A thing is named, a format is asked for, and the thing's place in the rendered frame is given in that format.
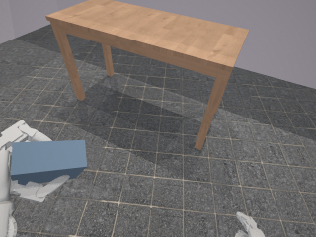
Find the left robot forearm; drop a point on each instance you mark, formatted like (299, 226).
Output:
(8, 224)

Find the table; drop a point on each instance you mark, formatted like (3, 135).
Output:
(199, 45)

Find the sponge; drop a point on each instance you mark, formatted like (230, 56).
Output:
(44, 161)

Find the right robot hand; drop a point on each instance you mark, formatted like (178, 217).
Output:
(250, 226)

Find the left robot hand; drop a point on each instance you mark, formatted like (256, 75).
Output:
(31, 191)

